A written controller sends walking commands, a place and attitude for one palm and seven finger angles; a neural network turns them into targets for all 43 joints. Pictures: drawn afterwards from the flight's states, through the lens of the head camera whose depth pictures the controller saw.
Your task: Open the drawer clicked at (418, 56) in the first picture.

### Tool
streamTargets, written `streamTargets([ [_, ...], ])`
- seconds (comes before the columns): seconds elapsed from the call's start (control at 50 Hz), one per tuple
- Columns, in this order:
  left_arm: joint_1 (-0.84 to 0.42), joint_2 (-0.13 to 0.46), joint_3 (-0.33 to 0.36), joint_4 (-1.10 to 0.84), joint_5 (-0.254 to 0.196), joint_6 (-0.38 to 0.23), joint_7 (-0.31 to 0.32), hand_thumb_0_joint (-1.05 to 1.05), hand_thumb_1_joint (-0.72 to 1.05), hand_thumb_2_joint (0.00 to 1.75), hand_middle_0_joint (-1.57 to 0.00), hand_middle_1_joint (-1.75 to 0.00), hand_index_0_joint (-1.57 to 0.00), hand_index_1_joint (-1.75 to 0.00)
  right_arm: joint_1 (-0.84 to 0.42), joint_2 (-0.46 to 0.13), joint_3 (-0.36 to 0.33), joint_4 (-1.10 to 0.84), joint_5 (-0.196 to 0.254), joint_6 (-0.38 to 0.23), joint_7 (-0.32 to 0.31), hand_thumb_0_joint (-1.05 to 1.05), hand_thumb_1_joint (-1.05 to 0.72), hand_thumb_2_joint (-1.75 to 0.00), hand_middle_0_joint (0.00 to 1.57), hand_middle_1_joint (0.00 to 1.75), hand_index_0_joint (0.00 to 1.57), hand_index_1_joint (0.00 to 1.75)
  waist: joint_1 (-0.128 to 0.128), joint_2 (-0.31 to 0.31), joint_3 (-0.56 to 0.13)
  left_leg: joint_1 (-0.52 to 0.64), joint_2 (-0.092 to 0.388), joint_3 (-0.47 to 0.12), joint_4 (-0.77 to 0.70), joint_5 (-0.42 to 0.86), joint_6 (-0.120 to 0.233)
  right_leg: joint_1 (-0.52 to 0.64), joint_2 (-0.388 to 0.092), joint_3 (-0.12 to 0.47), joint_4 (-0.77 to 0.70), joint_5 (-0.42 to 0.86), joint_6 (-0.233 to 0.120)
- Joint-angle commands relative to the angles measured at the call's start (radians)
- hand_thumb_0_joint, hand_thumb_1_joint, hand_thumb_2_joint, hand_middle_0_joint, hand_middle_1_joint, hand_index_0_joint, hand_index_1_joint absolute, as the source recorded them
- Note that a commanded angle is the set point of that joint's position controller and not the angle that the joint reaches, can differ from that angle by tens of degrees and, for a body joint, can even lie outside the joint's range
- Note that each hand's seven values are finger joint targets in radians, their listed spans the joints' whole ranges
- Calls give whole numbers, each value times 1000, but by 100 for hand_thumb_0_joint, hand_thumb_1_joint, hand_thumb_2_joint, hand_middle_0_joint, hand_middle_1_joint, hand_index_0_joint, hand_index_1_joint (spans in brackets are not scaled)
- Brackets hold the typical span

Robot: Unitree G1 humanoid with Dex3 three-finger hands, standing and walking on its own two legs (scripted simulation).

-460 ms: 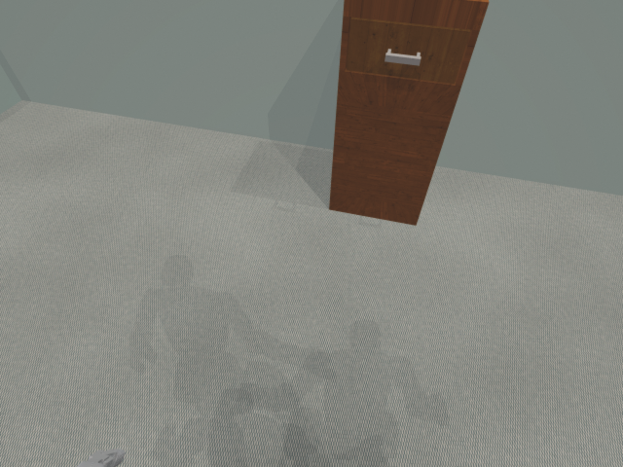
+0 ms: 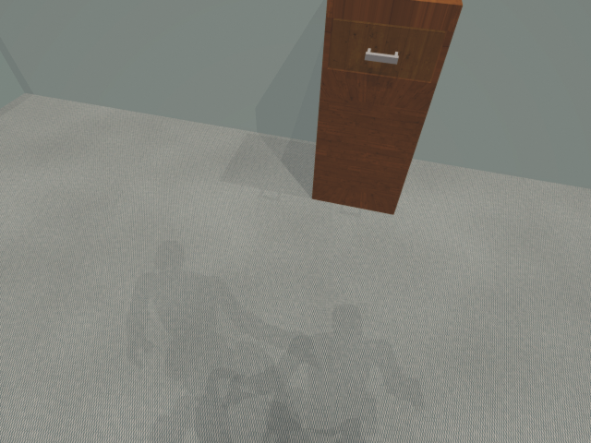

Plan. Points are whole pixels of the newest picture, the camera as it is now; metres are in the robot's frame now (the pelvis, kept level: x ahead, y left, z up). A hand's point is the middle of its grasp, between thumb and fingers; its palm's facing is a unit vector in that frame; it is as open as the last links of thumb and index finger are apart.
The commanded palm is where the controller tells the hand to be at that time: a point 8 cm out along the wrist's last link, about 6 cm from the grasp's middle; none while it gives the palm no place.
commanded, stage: stand and wait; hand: left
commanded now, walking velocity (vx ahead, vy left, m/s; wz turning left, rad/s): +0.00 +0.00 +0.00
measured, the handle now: (382, 55) +1.26 -0.21 -0.02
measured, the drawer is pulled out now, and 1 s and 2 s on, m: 0.00 0.00 0.00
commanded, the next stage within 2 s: look at it before walking up in 0.36 s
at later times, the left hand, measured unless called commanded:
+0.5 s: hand out of the picture +0.07 +0.24 -0.15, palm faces -0.04 -0.94 -0.34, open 7.4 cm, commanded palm none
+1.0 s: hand out of the picture +0.06 +0.24 -0.16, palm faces -0.04 -0.94 -0.33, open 7.4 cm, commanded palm none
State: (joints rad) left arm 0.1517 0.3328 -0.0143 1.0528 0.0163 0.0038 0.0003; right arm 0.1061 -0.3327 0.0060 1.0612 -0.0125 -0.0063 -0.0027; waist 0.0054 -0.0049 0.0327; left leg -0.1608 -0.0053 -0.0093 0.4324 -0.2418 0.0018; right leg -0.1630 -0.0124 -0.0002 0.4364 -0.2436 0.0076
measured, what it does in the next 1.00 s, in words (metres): stands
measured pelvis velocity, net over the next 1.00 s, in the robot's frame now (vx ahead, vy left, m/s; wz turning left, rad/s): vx -0.01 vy -0.01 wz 0.00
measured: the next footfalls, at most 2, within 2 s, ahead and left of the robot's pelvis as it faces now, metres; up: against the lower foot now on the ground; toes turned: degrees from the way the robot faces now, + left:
left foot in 1.74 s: +0.30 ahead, +0.09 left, +0.00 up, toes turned -11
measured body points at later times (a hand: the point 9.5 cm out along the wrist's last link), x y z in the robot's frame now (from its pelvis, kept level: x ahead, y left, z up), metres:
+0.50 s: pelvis -0.01 -0.01 +0.00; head -0.01 -0.01 +0.45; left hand +0.07 +0.29 -0.13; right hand +0.07 -0.30 -0.13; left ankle +0.00 +0.12 -0.74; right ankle +0.00 -0.12 -0.74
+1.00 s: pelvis -0.01 -0.01 +0.00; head +0.00 -0.01 +0.45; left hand +0.06 +0.29 -0.13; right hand +0.07 -0.30 -0.13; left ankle +0.00 +0.12 -0.74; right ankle +0.00 -0.12 -0.74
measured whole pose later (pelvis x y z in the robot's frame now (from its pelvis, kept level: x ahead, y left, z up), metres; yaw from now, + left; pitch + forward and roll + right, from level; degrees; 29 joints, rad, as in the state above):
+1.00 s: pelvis -0.01 -0.01 +0.00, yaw +0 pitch -2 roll +0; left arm 0.15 0.34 -0.01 1.09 0.02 0.00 0.00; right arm 0.12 -0.34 0.01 1.11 -0.01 -0.01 0.00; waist 0.00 0.00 0.04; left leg -0.14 0.01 -0.01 0.38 -0.20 -0.01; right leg -0.15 0.00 0.00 0.38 -0.20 0.00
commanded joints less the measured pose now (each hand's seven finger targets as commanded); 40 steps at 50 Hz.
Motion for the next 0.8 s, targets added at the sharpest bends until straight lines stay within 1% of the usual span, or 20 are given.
streamTargets([
  [0.0, -56, 213, 49, -64, -6, -29, 12, 0, 90, 90, -20, -30, -20, -30, -56, -206, -45, -55, 2, -27, -10, 0, -90, -90, 20, 30, 20, 30, -4, 1, -80, 12, 111, -84, -77, 172, 32, 23, -113, 97, -80, 163, -42],
  [0.02, -54, 215, 50, -61, -7, -30, 12, 0, 90, 90, -20, -30, -20, -30, -56, -206, -45, -53, 4, -26, -9, 0, -90, -90, 20, 30, 20, 30, -3, -7, -80, 11, 111, -84, -76, 166, 32, 24, -114, 94, -84, 157, -42],
  [0.1, -55, 215, 47, -49, -7, -29, 10, 0, 90, 90, -20, -30, -20, -30, -47, -210, -42, -38, 3, -26, -9, 0, -90, -90, 20, 30, 20, 30, -4, -2, -69, 6, 112, -87, -91, 141, 30, 16, -113, 102, -96, 122, -42],
  [0.2, -54, 217, 47, -40, -8, -30, 11, 0, 90, 90, -20, -30, -20, -30, -40, -212, -40, -22, 4, -28, -8, 0, -90, -90, 20, 30, 20, 30, -2, 3, -81, 12, 117, -88, -95, 166, 29, 34, -115, 98, -96, 150, -42],
  [0.22, -52, 218, 48, -40, -8, -30, 11, 0, 90, 90, -20, -30, -20, -30, -39, -212, -39, -23, 5, -28, -9, 0, -90, -90, 20, 30, 20, 30, -1, -5, -83, 14, 118, -90, -95, 171, 29, 34, -114, 97, -94, 156, -42],
  [0.28, -55, 216, 47, -37, -7, -29, 11, 0, 90, 90, -20, -30, -20, -30, -41, -212, -39, -19, 4, -28, -9, 0, -90, -90, 20, 30, 20, 30, 0, 3, -67, 11, 119, -88, -102, 167, 28, 29, -113, 97, -101, 152, -40],
  [0.32, -56, 218, 47, -36, -7, -29, 11, 0, 90, 90, -20, -30, -20, -30, -40, -212, -39, -17, 5, -26, -8, 0, -90, -90, 20, 30, 20, 30, 1, 0, -53, 3, 118, -92, -107, 146, 28, 21, -112, 99, -110, 122, -40],
  [0.42, -60, 216, 47, -37, -5, -28, 10, 0, 90, 90, -20, -30, -20, -30, -35, -213, -39, -16, 4, -27, -7, 0, -90, -90, 20, 30, 20, 30, -1, 0, -54, 7, 118, -95, -115, 135, 27, 13, -109, 101, -116, 99, -39],
  [0.48, -56, 213, 47, -37, -4, -28, 9, 0, 90, 90, -20, -30, -20, -30, -39, -209, -40, -14, 3, -27, -7, 0, -90, -90, 20, 30, 20, 30, 0, -2, -39, 3, 116, -91, -118, 117, 26, -1, -112, 107, -128, 74, -39],
  [0.5, -60, 215, 47, -37, -4, -29, 9, 0, 90, 90, -20, -30, -20, -30, -36, -208, -39, -13, 4, -26, -7, 0, -90, -90, 20, 30, 20, 30, -2, -14, -36, 1, 115, -94, -119, 117, 26, -2, -111, 108, -130, 72, -39],
  [0.54, -56, 214, 47, -38, -4, -29, 9, 0, 90, 90, -20, -30, -20, -30, -36, -208, -39, -15, 3, -25, -6, 0, -90, -90, 20, 30, 20, 30, -2, -4, -41, 5, 114, -92, -118, 102, 25, -8, -111, 110, -134, 49, -39],
  [0.56, -58, 214, 47, -38, -4, -28, 8, 0, 90, 90, -20, -30, -20, -30, -38, -208, -39, -15, 3, -25, -6, 0, -90, -90, 20, 30, 20, 30, -2, -6, -32, 1, 113, -93, -118, 98, 25, -16, -109, 113, -137, 42, -38],
  [0.58, -57, 214, 47, -37, -4, -29, 8, 0, 90, 90, -20, -30, -20, -30, -34, -207, -40, -15, 3, -25, -6, 0, -90, -90, 20, 30, 20, 30, -3, -10, -38, 2, 113, -94, -118, 94, 25, -12, -111, 114, -139, 35, -38],
  [0.62, -54, 213, 47, -38, -4, -29, 8, 0, 90, 90, -20, -30, -20, -30, -30, -208, -41, -15, 4, -26, -6, 0, -90, -90, 20, 30, 20, 30, -3, 0, -56, 14, 115, -95, -115, 114, 25, -6, -109, 111, -132, 56, -39],
  [0.7, -51, 214, 47, -35, -5, -31, 9, 0, 90, 90, -20, -30, -20, -30, -32, -209, -39, -12, 5, -29, -7, 0, -90, -90, 20, 30, 20, 30, -3, 1, -71, 21, 121, -92, -113, 148, 25, 14, -112, 106, -124, 114, -39],
  [0.76, -50, 213, 46, -31, -5, -31, 9, 0, 90, 90, -20, -30, -20, -30, -33, -206, -39, -11, 6, -28, -7, 0, -90, -90, 20, 30, 20, 30, -2, -5, -65, 19, 121, -93, -115, 148, 24, 15, -111, 106, -125, 118, -39],
  [0.78, -44, 211, 45, -29, -5, -31, 9, 0, 90, 90, -20, -30, -20, -30, -36, -209, -39, -9, 5, -29, -7, 0, -90, -90, 20, 30, 20, 30, -1, 4, -66, 25, 121, -92, -116, 155, 25, 14, -112, 105, -123, 127, -39],
])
